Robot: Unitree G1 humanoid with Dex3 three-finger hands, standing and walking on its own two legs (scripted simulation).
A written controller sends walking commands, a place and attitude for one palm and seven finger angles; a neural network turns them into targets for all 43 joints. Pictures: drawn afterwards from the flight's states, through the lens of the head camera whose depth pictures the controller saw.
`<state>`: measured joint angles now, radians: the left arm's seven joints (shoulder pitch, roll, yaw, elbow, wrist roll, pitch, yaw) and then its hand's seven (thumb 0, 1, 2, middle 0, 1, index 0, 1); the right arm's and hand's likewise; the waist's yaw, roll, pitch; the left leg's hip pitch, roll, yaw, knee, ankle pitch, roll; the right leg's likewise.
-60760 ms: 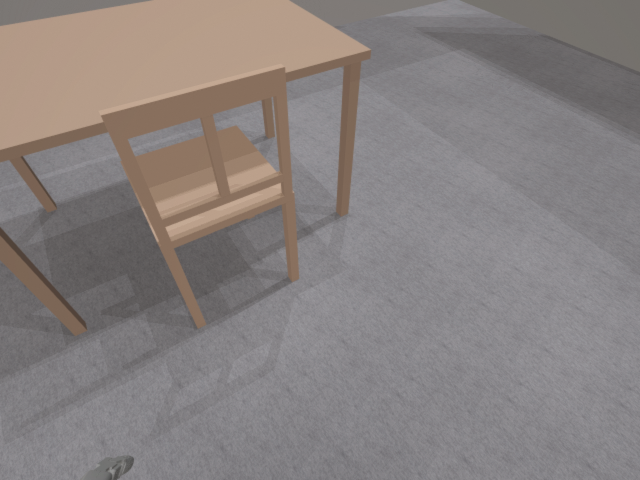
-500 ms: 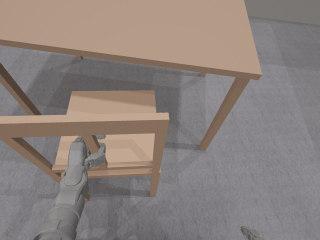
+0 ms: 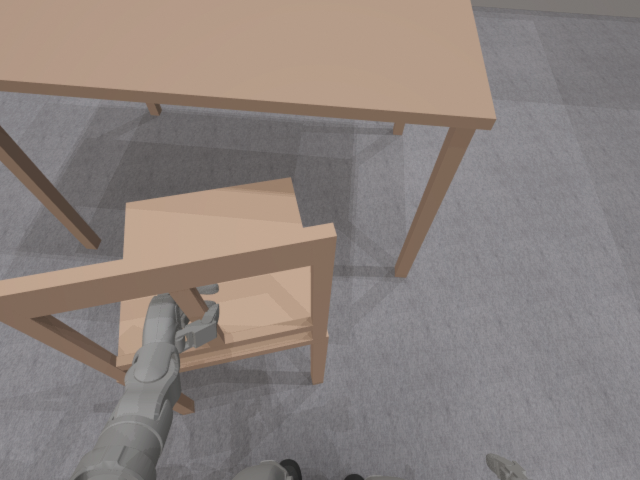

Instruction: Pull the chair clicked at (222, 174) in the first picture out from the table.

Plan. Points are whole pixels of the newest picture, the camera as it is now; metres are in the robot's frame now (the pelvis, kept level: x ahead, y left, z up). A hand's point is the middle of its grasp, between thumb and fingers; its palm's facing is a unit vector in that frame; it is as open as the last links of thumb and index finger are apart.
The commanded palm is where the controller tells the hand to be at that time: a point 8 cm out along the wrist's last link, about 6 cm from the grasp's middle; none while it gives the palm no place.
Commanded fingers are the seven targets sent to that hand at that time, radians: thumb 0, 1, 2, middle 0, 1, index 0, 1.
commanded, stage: step backward, pulling the chair out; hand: left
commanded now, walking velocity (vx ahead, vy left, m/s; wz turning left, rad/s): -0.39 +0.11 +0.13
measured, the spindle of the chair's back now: (201, 317) +0.35 +0.18 -0.11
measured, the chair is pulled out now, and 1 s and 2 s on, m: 0.26 0.40 0.51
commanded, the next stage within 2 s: stop walking, hand still on the chair in 1.98 s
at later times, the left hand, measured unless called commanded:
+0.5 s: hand (210, 370) +0.26 +0.15 -0.07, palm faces +0.05 -0.99 -0.14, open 5.6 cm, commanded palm +0.23 +0.19 -0.07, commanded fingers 0.00 0.90 0.90 -0.50 -1.45 -0.50 -1.45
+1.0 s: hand (229, 428) +0.19 +0.12 -0.07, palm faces +0.09 -0.98 -0.18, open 5.9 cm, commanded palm +0.19 +0.17 -0.08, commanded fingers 0.00 0.90 0.90 -0.50 -1.45 -0.50 -1.45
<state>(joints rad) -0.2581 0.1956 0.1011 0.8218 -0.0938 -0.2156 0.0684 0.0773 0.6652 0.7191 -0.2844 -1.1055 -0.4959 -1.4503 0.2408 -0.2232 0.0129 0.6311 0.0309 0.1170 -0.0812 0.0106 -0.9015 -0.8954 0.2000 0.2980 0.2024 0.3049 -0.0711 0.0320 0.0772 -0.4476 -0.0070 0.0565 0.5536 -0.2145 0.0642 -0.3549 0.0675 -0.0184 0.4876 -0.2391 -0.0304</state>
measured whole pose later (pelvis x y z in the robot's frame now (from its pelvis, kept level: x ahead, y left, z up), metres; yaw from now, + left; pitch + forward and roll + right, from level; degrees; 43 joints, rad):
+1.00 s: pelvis -0.11 -0.03 +0.00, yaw +2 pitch +2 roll +1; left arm -0.29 0.12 0.06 0.94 -0.05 -0.23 0.08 0.06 0.58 0.76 -0.31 -1.17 -0.50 -1.45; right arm 0.21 -0.35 -0.04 0.79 0.03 0.00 -0.13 0.01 -0.91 -0.90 0.20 0.30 0.20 0.30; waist -0.03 0.04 0.10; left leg -0.37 -0.02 -0.02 0.62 -0.24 -0.03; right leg -0.18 -0.07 -0.02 0.53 -0.37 0.03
